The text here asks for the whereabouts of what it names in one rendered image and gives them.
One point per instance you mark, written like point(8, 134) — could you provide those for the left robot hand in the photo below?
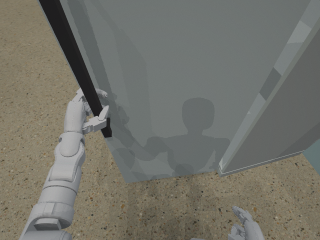
point(77, 111)

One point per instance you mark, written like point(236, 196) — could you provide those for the right robot hand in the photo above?
point(251, 230)

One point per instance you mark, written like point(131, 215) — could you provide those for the fridge door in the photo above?
point(180, 75)

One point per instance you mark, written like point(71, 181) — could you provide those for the left robot forearm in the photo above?
point(54, 210)

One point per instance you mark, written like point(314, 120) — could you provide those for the robot left upper arm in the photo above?
point(47, 235)

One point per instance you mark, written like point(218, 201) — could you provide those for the handle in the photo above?
point(60, 25)

